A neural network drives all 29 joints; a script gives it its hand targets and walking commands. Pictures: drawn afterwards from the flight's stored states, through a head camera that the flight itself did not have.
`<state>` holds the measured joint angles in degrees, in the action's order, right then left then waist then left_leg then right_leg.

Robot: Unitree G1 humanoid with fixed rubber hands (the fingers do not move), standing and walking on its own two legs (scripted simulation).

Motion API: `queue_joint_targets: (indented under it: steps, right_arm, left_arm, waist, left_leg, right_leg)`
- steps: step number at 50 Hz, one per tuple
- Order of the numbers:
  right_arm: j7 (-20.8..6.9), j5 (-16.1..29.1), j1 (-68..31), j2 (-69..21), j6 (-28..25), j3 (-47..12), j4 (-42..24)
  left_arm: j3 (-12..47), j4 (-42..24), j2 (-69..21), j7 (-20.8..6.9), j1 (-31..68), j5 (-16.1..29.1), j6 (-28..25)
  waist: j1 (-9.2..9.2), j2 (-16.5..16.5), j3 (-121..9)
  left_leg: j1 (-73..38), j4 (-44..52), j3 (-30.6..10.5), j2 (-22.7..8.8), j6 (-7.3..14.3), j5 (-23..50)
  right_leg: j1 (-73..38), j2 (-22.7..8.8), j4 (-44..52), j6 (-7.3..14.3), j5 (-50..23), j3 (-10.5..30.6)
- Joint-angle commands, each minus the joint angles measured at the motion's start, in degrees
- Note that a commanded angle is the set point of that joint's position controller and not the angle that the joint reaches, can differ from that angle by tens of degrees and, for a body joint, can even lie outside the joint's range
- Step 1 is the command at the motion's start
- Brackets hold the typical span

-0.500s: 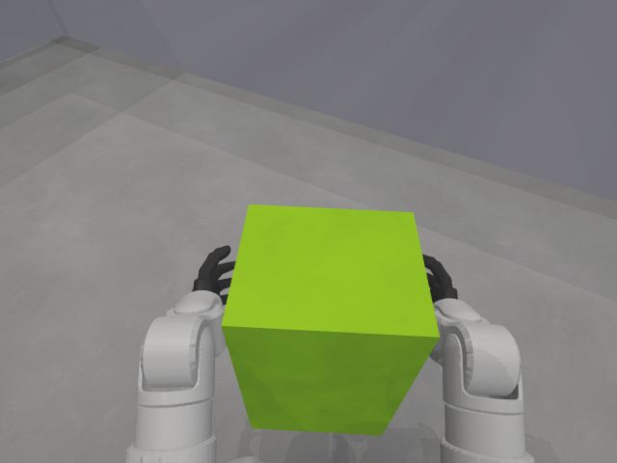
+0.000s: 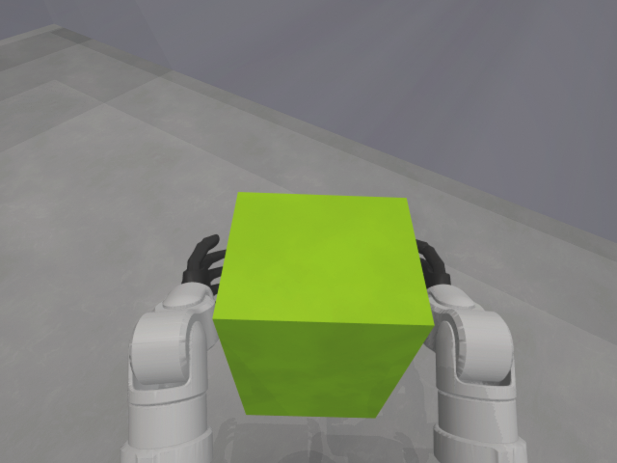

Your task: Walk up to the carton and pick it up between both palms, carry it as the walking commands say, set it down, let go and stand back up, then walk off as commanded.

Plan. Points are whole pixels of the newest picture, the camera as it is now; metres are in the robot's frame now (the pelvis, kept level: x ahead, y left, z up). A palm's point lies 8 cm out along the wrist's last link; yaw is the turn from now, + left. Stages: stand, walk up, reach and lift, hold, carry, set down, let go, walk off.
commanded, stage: carry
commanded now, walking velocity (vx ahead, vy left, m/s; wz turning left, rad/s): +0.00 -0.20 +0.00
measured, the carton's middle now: (315, 320) +0.28 +0.01 +0.04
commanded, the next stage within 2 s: none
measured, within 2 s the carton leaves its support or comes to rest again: neither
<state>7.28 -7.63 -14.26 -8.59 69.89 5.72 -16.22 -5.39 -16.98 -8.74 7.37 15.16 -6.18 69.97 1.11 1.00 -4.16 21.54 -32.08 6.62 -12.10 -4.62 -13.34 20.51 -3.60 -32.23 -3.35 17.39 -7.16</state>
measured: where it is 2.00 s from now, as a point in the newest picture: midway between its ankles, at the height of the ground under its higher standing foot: outside the picture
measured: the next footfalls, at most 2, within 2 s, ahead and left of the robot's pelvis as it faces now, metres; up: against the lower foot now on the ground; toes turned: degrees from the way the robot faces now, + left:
right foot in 0.02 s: +0.05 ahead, -0.16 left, +0.00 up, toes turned -9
left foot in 0.28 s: +0.01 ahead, +0.00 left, +0.00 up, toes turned +11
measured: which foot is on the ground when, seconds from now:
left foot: down 0.00-0.02, up 0.04-0.26, down 0.28-0.66, up 0.68-0.94, down 0.96-1.00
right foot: up 0.00-0.00, down 0.02-0.30, up 0.32-0.62, down 0.64-0.96, up 0.98-1.00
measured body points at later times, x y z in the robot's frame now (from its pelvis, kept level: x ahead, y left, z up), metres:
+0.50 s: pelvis -0.04 -0.12 +0.01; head -0.04 -0.09 +0.46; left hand +0.25 +0.03 +0.09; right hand +0.25 -0.25 +0.10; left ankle -0.03 -0.01 -0.73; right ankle -0.04 -0.27 -0.68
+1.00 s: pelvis -0.09 -0.25 +0.00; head -0.09 -0.23 +0.45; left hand +0.20 -0.10 +0.08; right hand +0.20 -0.38 +0.08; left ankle -0.10 -0.17 -0.74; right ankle -0.05 -0.32 -0.72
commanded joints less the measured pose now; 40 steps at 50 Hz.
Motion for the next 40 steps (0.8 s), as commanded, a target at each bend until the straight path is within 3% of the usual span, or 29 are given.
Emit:
queue_joint_targets:
  steps: [1, 2, 3, 4, 5, 6, 8, 9, 11, 12, 13, 14, 15, 16, 17, 18, 19, 21, 24, 26, 28, 30, 31, 32, 33, 34, 35, 37, 40]
  right_arm:
    - [-14.72, 23.17, -24.4, -55.45, -0.83, -39.11, -3.6]
    - [-14.68, 23.01, -24.28, -56.16, -0.78, -39.09, -1.98]
    - [-14.72, 24.42, -25.45, -57.49, -0.8, -40.92, -3.22]
    - [-14.58, 26.25, -30.25, -58.83, -1.36, -42.44, -5.93]
    - [-14.39, 27.58, -33.26, -59.13, -1.81, -43.72, -8.32]
    - [-14.38, 28.74, -35.4, -60.12, -1.86, -44.55, -10.56]
    - [-14.04, 29.33, -32.77, -58.53, -1.81, -45.01, -11.69]
    - [-13.79, 29.09, -30.55, -57.89, -1.6, -44.55, -9.69]
    - [-14.07, 28.01, -27.17, -57.18, -1.11, -43.22, -7.43]
    - [-14.25, 27.05, -24.22, -55.82, -1.12, -42.18, -6.26]
    - [-14.56, 26.96, -24.65, -55.98, -1.02, -41.67, -5.43]
    - [-14.97, 26.38, -24.14, -55.89, -0.89, -40.4, -4.77]
    - [-15.03, 26.68, -23.0, -54.66, -0.96, -40.23, -4.37]
    - [-15.46, 26.48, -22.56, -56.65, -1.27, -39.57, -0.12]
    - [-15.79, 26.84, -22.91, -58.06, -1.32, -40.02, -2.13]
    - [-15.83, 26.72, -24.0, -58.54, -1.43, -40.14, -3.07]
    - [-15.73, 26.46, -25.11, -58.86, -1.71, -40.34, -4.29]
    - [-14.84, 24.9, -25.3, -57.18, -2.12, -39.2, -5.5]
    - [-14.39, 23.87, -21.94, -55.17, -1.6, -38.05, -5.02]
    - [-14.44, 22.75, -20.31, -53.83, -1.15, -37.4, -3.41]
    - [-14.7, 22.64, -21.99, -54.67, -0.58, -37.44, -3.08]
    - [-14.77, 22.49, -22.06, -54.57, -0.58, -37.76, -2.05]
    - [-14.81, 22.88, -23.68, -55.82, -0.64, -38.29, -2.08]
    - [-14.83, 23.01, -23.5, -56.27, -0.88, -39.02, -2.82]
    - [-14.88, 22.68, -24.05, -56.21, -0.84, -39.28, -2.54]
    - [-14.86, 23.79, -25.48, -58.25, -0.69, -40.5, -2.22]
    - [-14.6, 25.31, -28.86, -58.79, -1.41, -41.85, -4.97]
    - [-14.45, 27.76, -33.96, -59.84, -1.97, -43.89, -8.47]
    - [-13.85, 28.75, -30.41, -58.89, -1.49, -44.63, -9.78]
  left_arm:
    - [39.13, 1.61, -54.69, -16.57, 18.69, 22.16, 0.48]
    - [38.73, 1.18, -54.8, -16.45, 20.68, 21.79, 0.0]
    - [37.71, 0.91, -54.34, -16.22, 19.62, 20.9, -0.64]
    - [37.38, -0.25, -54.87, -16.3, 20.28, 20.88, -1.27]
    - [36.85, -2.06, -55.3, -16.32, 20.84, 21.03, -1.82]
    - [36.96, -2.79, -56.46, -16.0, 20.64, 20.8, -2.12]
    - [36.07, -2.5, -55.56, -15.54, 17.62, 19.58, -2.23]
    - [35.44, -1.16, -55.19, -15.18, 16.47, 18.99, -2.19]
    - [35.58, -1.41, -53.75, -14.99, 15.01, 17.97, -1.83]
    - [36.51, -1.81, -53.38, -14.79, 15.71, 17.88, -1.67]
    - [36.39, -0.85, -52.59, -14.89, 15.48, 17.66, -1.58]
    - [37.49, -1.11, -53.46, -14.64, 17.36, 17.61, -1.44]
    - [37.93, -1.22, -53.21, -14.51, 16.49, 17.9, -1.12]
    - [40.32, -4.69, -54.15, -14.62, 23.87, 19.86, -0.97]
    - [40.54, -3.83, -55.76, -15.0, 22.96, 20.11, -0.97]
    - [39.55, -2.74, -56.07, -15.44, 22.6, 20.38, -1.34]
    - [39.79, -1.96, -56.61, -15.85, 21.69, 20.91, -1.32]
    - [40.76, -2.71, -56.04, -16.05, 22.28, 22.65, -1.22]
    - [41.78, -4.4, -55.29, -15.13, 21.89, 22.85, -0.41]
    - [41.24, -2.27, -54.56, -15.22, 21.28, 22.37, 0.35]
    - [40.92, -1.67, -54.95, -15.62, 20.85, 22.06, 0.73]
    - [39.78, 1.25, -55.22, -15.81, 19.0, 21.64, 0.91]
    - [39.29, 1.3, -54.89, -16.03, 19.26, 21.69, 0.6]
    - [39.25, 0.12, -54.43, -16.21, 19.54, 21.77, 0.36]
    - [38.95, 0.83, -54.01, -16.45, 19.2, 21.58, 0.37]
    - [37.32, 1.1, -54.68, -16.44, 19.46, 20.43, -0.51]
    - [37.82, -0.6, -55.04, -16.68, 21.33, 21.37, -1.05]
    - [36.93, -2.44, -55.73, -16.59, 21.87, 21.13, -1.96]
    - [35.9, -3.12, -54.83, -15.51, 17.68, 19.5, -1.98]
  waist:
    - [-0.62, -6.52, -16.05]
    - [-0.55, -16.62, -15.93]
    - [-0.12, -19.43, -18.34]
    - [-0.41, -14.94, -16.73]
    - [-0.7, -13.34, -16.45]
    - [-0.65, -11.62, -17.89]
    - [-0.33, -12.5, -19.79]
    - [-0.21, -13.56, -20.51]
    - [-0.51, -10.71, -20.73]
    - [-1.1, -8.24, -20.64]
    - [-1.66, -6.03, -20.13]
    - [-2.31, 0.89, -19.59]
    - [-1.6, 17.28, -18.64]
    - [-2.66, 18.5, -15.01]
    - [-2.43, 10.21, -12.44]
    - [-1.75, 4.47, -11.73]
    - [-1.33, 3.23, -12.23]
    - [-1.33, 6.74, -13.28]
    - [-1.57, 11.65, -14.61]
    - [-2.36, 14.99, -14.95]
    - [-2.31, 16.63, -14.96]
    - [-1.64, 12.74, -15.72]
    - [-1.43, 9.01, -16.21]
    - [-0.87, -0.55, -16.84]
    - [-0.65, -14.61, -14.8]
    - [0.06, -20.91, -17.78]
    - [-0.23, -16.32, -16.48]
    - [-0.7, -11.44, -16.46]
    - [-0.19, -11.79, -19.22]
  left_leg:
    - [6.13, -12.06, 1.27, 2.83, 2.76, -5.81]
    - [12.32, -20.84, 3.2, 7.37, 1.75, -23.98]
    - [9.99, -26.55, -0.43, 5.97, 3.81, -26.74]
    - [12.63, -29.51, -0.17, 6.8, 4.5, -23.74]
    - [14.53, -30.37, -1.23, 6.36, 4.93, -20.97]
    - [12.5, -28.41, -1.33, 6.06, 5.09, -18.2]
    - [9.48, -23.6, 0.11, 7.16, 5.1, -15.18]
    - [7.32, -19.48, 0.08, 7.33, 4.98, -15.74]
    - [0.11, -9.68, 1.84, 8.98, 6.36, -14.04]
    - [-3.94, 1.09, 2.24, 8.83, 6.74, -9.19]
    - [-10.77, 9.91, 2.48, 7.05, 6.76, 1.36]
    - [-20.17, 14.59, -6.19, -0.04, 8.14, 5.0]
    - [-26.02, 17.53, -28.01, -18.94, 12.95, 16.45]
    - [-17.5, 16.72, -30.26, -23.63, 20.18, 19.58]
    - [-14.16, 16.6, -24.32, -19.55, 19.53, 17.98]
    - [-15.63, 14.7, -17.89, -15.45, 17.03, 19.31]
    - [-17.07, 13.6, -12.28, -12.43, 14.4, 19.23]
    - [-16.46, 11.39, -6.62, -7.92, 12.01, 21.49]
    - [-16.0, 8.91, -4.44, -7.66, 11.58, 28.82]
    - [-14.96, 8.87, -5.38, -7.94, 11.59, 27.03]
    - [-14.14, 6.98, -5.02, -7.67, 10.31, 24.47]
    - [-10.36, 3.31, -4.24, -5.09, 7.72, 16.14]
    - [-6.1, -0.08, -3.28, -3.55, 6.38, 14.9]
    - [0.22, -6.02, -1.3, -0.31, 4.33, 5.05]
    - [11.1, -17.53, 2.21, 5.27, 1.88, -19.57]
    - [9.8, -24.82, 0.42, 6.39, 3.6, -27.26]
    - [10.89, -30.0, -0.68, 7.0, 4.4, -25.1]
    - [13.38, -31.46, -1.72, 6.62, 5.05, -19.49]
    - [9.38, -24.97, 0.12, 7.25, 4.73, -15.53]
  right_leg:
    - [-17.4, -11.1, 14.66, 3.17, -20.33, 11.06]
    - [-18.12, -17.29, 12.92, 9.38, -32.96, 16.52]
    - [-15.22, -16.29, 11.03, 13.69, -31.92, 12.52]
    - [-17.27, -13.21, 10.91, 13.82, -30.55, 10.12]
    - [-18.73, -12.19, 9.44, 13.21, -33.77, 7.9]
    - [-17.71, -10.49, 8.21, 12.41, -31.39, 5.46]
    - [-17.71, -10.95, 8.44, 13.07, -28.75, 5.86]
    - [-17.92, -11.27, 8.5, 13.83, -29.25, 6.24]
    - [-14.43, -10.92, 8.48, 14.21, -26.6, 6.27]
    - [-14.01, -9.94, 6.89, 13.68, -24.52, 5.45]
    - [-9.62, -8.81, 5.82, 11.98, -21.39, 4.17]
    - [-0.01, -6.35, 1.43, 8.4, -14.8, 2.86]
    - [13.9, -0.64, -6.97, 3.48, 4.29, -0.43]
    - [15.29, -0.77, -20.33, 2.52, 14.12, 4.34]
    - [13.94, -0.98, -26.41, 2.7, 10.89, 6.78]
    - [15.33, -0.67, -26.8, 2.35, 6.36, 7.43]
    - [16.17, -1.04, -25.86, 1.59, 3.61, 6.87]
    - [12.93, -0.08, -20.48, -0.04, 2.26, 3.59]
    - [8.31, 1.33, -15.14, -1.01, 4.0, 0.01]
    - [5.11, 2.49, -8.33, -0.88, 5.2, -2.3]
    - [2.04, 3.03, -1.41, -0.48, 2.27, -3.66]
    - [-6.32, 3.02, 10.64, 0.16, -3.45, -3.55]
    - [-12.25, 0.29, 14.24, 0.51, -4.93, -1.19]
    - [-16.53, -6.56, 15.01, 1.61, -12.34, 5.37]
    - [-19.21, -16.96, 13.25, 5.72, -31.75, 16.28]
    - [-16.49, -16.8, 12.03, 12.7, -30.44, 13.56]
    - [-15.74, -14.19, 12.08, 13.69, -30.09, 11.39]
    - [-17.43, -10.81, 10.42, 12.06, -28.41, 5.73]
    - [-17.36, -11.53, 11.32, 13.21, -22.64, 6.87]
